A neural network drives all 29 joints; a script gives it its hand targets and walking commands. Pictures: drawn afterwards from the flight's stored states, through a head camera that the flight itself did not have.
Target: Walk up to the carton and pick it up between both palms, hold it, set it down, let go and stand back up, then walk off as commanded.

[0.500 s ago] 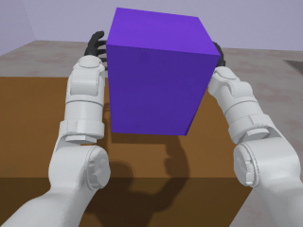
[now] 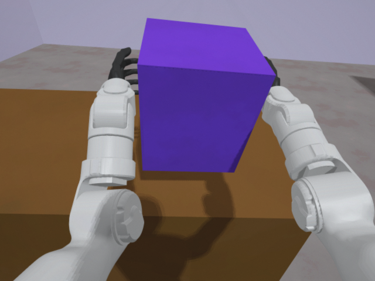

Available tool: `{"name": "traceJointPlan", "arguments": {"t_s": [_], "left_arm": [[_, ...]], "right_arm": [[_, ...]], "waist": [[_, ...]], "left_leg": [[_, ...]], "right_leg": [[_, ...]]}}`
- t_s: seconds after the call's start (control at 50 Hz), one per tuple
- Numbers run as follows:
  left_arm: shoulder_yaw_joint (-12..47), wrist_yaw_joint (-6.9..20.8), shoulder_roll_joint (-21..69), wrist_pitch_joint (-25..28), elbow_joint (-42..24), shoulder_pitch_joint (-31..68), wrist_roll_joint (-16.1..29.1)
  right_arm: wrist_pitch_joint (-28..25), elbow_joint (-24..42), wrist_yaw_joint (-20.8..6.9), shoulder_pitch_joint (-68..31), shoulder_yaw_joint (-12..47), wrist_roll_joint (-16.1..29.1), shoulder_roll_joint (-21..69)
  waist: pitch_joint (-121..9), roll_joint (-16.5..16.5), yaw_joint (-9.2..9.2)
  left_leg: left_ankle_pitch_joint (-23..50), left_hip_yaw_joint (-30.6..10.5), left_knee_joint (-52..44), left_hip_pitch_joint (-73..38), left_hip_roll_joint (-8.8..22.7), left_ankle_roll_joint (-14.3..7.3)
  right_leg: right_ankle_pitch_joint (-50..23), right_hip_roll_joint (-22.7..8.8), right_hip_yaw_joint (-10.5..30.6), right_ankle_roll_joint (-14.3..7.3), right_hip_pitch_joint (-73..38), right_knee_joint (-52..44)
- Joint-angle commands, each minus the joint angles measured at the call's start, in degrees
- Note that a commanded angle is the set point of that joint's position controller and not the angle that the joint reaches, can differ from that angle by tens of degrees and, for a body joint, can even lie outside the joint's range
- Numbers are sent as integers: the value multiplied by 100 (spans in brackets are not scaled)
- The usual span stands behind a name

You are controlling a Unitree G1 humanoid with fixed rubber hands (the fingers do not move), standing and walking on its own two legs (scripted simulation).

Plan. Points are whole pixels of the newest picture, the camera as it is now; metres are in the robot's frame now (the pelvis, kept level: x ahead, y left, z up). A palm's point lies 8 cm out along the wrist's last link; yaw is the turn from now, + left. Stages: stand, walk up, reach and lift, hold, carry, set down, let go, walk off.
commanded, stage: set down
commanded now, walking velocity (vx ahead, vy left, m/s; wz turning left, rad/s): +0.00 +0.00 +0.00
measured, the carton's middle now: (193, 100) +0.43 -0.01 +0.25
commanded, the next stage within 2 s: none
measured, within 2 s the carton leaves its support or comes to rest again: neither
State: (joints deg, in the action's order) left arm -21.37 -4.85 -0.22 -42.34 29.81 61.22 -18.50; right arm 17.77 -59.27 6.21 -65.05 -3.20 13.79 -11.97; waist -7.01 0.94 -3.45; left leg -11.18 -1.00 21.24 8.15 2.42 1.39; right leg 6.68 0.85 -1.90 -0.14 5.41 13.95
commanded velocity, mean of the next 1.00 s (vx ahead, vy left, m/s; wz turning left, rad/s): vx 0.00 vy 0.00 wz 0.00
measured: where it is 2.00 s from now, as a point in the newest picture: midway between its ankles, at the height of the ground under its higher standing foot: outside the picture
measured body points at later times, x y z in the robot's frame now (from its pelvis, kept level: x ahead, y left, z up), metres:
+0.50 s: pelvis +0.01 +0.00 +0.00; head -0.03 +0.00 +0.45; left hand +0.42 +0.14 +0.25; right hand +0.44 -0.17 +0.24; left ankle +0.00 +0.13 -0.75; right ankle +0.01 -0.12 -0.75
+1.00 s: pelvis +0.01 -0.01 +0.00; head -0.02 -0.01 +0.45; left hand +0.43 +0.12 +0.22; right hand +0.45 -0.18 +0.20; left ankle +0.00 +0.13 -0.75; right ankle +0.01 -0.12 -0.75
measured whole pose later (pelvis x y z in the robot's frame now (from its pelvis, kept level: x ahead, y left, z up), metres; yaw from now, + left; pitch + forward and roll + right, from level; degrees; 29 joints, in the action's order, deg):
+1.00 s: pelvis +0.01 -0.01 +0.00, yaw +0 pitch +0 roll -1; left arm -22.7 -8.6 6.1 -33.8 32.0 53.8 -18.5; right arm 10.9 -62.9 1.1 -59.4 -6.2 5.9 -12.6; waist -4.5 -1.7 -1.0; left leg -11.2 -1.0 19.8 8.1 2.6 1.6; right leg 7.5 1.0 -1.9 -0.1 6.2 14.2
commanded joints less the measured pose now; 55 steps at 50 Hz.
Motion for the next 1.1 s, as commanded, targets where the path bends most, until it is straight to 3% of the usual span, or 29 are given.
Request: {"name": "traceJointPlan", "arguments": {"t_s": [0.0, 0.16, 0.18, 0.2, 0.24, 0.26, 0.3, 0.32, 0.34, 0.36, 0.4, 0.42, 0.46, 0.56, 0.6, 0.64, 0.66, 0.72, 0.76, 0.82, 0.84, 0.86, 0.92, 0.94, 0.98, 1.02, 1.04, 1.06, 1.08], "left_arm": [[1545, 686, 2943, 417, -92, 2995, 676], [1623, 615, 2980, 658, -422, 2895, 849], [1541, 598, 2942, 695, -30, 2620, 839], [1524, 576, 3007, 735, -408, 2757, 844], [1658, 581, 3061, 826, -809, 2845, 973], [1692, 573, 3043, 758, -446, 2741, 928], [1614, 562, 2964, 724, -409, 2366, 836], [1762, 542, 3007, 762, -619, 2558, 897], [1675, 544, 3009, 796, -758, 2529, 881], [1579, 570, 2909, 750, -439, 2560, 885], [1605, 561, 2927, 750, -464, 2389, 910], [1742, 508, 3063, 814, -595, 2727, 998], [1937, 468, 3185, 924, -732, 3105, 1147], [1915, 427, 3268, 889, -427, 2593, 750], [1792, 441, 3264, 850, -135, 2453, 614], [1761, 442, 3263, 837, -326, 2606, 602], [1767, 437, 3196, 835, -403, 2457, 551], [1849, 404, 3384, 977, -202, 2543, 649], [1562, 360, 3220, 1063, -133, 2409, 624], [1694, 326, 3246, 1213, -304, 2569, 778], [1799, 318, 3318, 1244, -415, 2518, 708], [1548, 345, 3207, 1229, -53, 2326, 600], [1331, 336, 3150, 1229, 109, 2078, 486], [1461, 342, 3202, 1320, -17, 2306, 585], [1382, 308, 3215, 1327, 33, 2364, 554], [1491, 296, 3329, 1398, -5, 2269, 551], [1235, 307, 3175, 1419, 38, 2255, 424], [1353, 316, 3218, 1439, 93, 2098, 501], [1385, 309, 3284, 1441, 83, 2023, 541]], "right_arm": [[-560, 1357, -1002, -4578, 141, 306, 2391], [-782, 2055, -937, -4838, 688, 463, 2783], [-748, 2127, -921, -4736, 719, 375, 2769], [-763, 1946, -930, -4663, 819, 487, 2902], [-811, 2408, -860, -4545, 1086, 569, 3040], [-732, 2262, -833, -4636, 918, 479, 2893], [-737, 2424, -827, -4603, 1149, 627, 2932], [-739, 2259, -834, -4447, 1010, 465, 2935], [-673, 2078, -828, -4179, 1104, 531, 3014], [-645, 2028, -768, -4349, 986, 441, 2992], [-626, 2137, -830, -4259, 1048, 425, 2951], [-692, 2104, -853, -4469, 864, 388, 2886], [-784, 2014, -893, -4560, 744, 332, 2922], [-772, 1240, -1032, -3886, 120, 47, 2584], [-768, 977, -1095, -3808, 69, -29, 2575], [-775, 746, -1175, -3642, -176, -159, 2400], [-783, 602, -1229, -3501, -105, -111, 2337], [-1014, 1065, -1302, -3949, -263, -244, 2449], [-1040, 1143, -1375, -4014, -51, -288, 2572], [-1143, 1167, -1409, -3926, -84, -506, 2621], [-1174, 1135, -1375, -3852, 12, -409, 2738], [-1214, 1367, -1355, -4016, -58, -528, 2681], [-1165, 1103, -1408, -3856, -20, -508, 2686], [-1189, 1018, -1406, -3677, -92, -519, 2647], [-1202, 1043, -1453, -3775, -99, -592, 2731], [-1292, 1096, -1458, -3682, -103, -659, 2752], [-1268, 1089, -1469, -3630, 3, -676, 2839], [-1297, 1157, -1435, -3467, -67, -709, 2771], [-1321, 1309, -1422, -3578, 103, -663, 2855]], "waist": [[-1713, -371, 188], [-2551, 74, 504], [-2163, 212, 492], [-2482, 142, 619], [-2867, 300, 567], [-2460, 217, 436], [-2534, 294, 597], [-2627, 160, 460], [-2530, 285, 542], [-2295, 349, 448], [-2258, 388, 568], [-2526, 272, 398], [-2600, 154, 309], [-2207, -454, 235], [-1878, -376, 301], [-1850, -487, 217], [-1744, -561, 287], [-2117, -473, 316], [-2145, -88, 639], [-2451, -39, 432], [-2517, -213, 476], [-2412, 65, 498], [-1964, 112, 662], [-2185, 17, 518], [-2203, 67, 623], [-2434, 3, 535], [-2252, 248, 713], [-2383, 238, 560], [-2429, 237, 650]], "left_leg": [[1307, 124, -373, -1096, -319, 301], [2246, 162, -124, -1564, -345, 153], [2103, 130, -149, -1267, -387, 123], [2358, 212, -79, -1422, -366, 103], [2702, 153, 43, -1624, -339, 107], [2626, 133, -15, -1471, -382, 121], [2585, 174, 21, -1477, -392, 72], [2594, 181, -7, -1535, -358, 147], [2544, 201, -49, -1534, -361, 92], [2370, 216, -98, -1338, -418, 90], [2265, 180, -137, -1225, -417, 58], [2259, 117, -115, -1392, -351, 101], [2353, 110, -3, -1596, -322, 158], [2324, 141, -28, -1692, -290, 334], [2091, 119, -117, -1620, -285, 301], [2161, 143, -121, -1739, -266, 382], [2032, 149, -167, -1674, -239, 428], [2045, 136, -122, -1480, -280, 395], [1873, 196, -233, -1474, -225, 219], [2149, 203, -129, -1465, -233, 230], [2510, 198, -60, -1633, -269, 262], [2284, 177, -105, -1464, -270, 214], [2191, 193, -199, -1385, -224, 161], [2149, 247, -208, -1465, -222, 218], [2156, 211, -220, -1452, -185, 193], [2426, 224, -135, -1606, -185, 199], [2411, 211, -159, -1416, -191, 150], [2369, 248, -194, -1528, -200, 130], [2533, 251, -135, -1483, -213, 118]], "right_leg": [[5, 430, -460, -98, -372, -34], [-894, 499, -397, 50, -547, 32], [-855, 477, -333, 67, -538, 19], [-1066, 524, -334, 84, -621, 72], [-1686, 514, -321, 127, -890, 197], [-1461, 479, -319, 128, -687, 95], [-1585, 491, -272, 164, -818, 130], [-1572, 506, -348, 120, -752, 162], [-1776, 482, -285, 207, -802, 186], [-1658, 454, -292, 250, -780, 147], [-1443, 464, -240, 219, -693, 160], [-1234, 488, -350, 142, -571, 154], [-1138, 465, -376, 108, -321, 118], [-860, 453, -399, 18, 44, 29], [-537, 421, -398, 2, 59, -82], [-447, 415, -466, -74, 136, -91], [-392, 429, -495, -98, 106, -100], [-452, 395, -466, -90, 58, -85], [-348, 396, -418, 9, 123, -73], [-839, 386, -490, 43, -23, 50], [-1100, 385, -425, 54, -45, 26], [-967, 398, -440, 72, -142, -5], [-851, 406, -412, 24, -74, 37], [-896, 430, -479, 74, -64, 31], [-834, 418, -472, 36, 74, 43], [-1110, 400, -484, 34, 92, 50], [-1163, 411, -432, 87, -98, 75], [-1150, 399, -433, 86, -51, 2], [-1391, 409, -370, 72, -109, 82]]}}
